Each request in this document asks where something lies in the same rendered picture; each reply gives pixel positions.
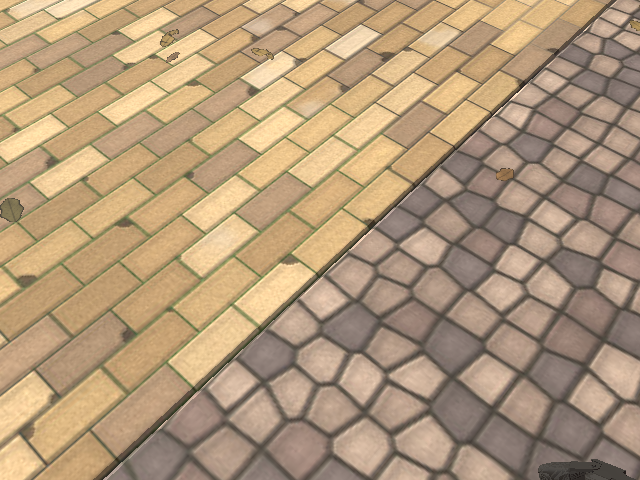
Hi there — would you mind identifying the robot right hand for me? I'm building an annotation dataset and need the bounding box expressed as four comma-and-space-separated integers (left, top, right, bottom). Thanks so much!
538, 459, 636, 480

